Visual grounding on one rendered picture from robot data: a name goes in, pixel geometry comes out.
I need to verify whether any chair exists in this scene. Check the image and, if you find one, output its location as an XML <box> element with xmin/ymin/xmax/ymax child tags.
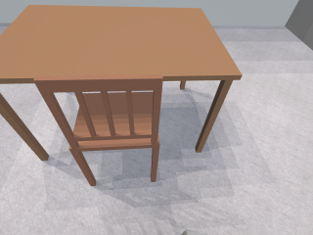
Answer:
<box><xmin>33</xmin><ymin>74</ymin><xmax>163</xmax><ymax>186</ymax></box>

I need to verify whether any table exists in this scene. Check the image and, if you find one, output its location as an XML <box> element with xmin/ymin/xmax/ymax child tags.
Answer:
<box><xmin>0</xmin><ymin>5</ymin><xmax>243</xmax><ymax>161</ymax></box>

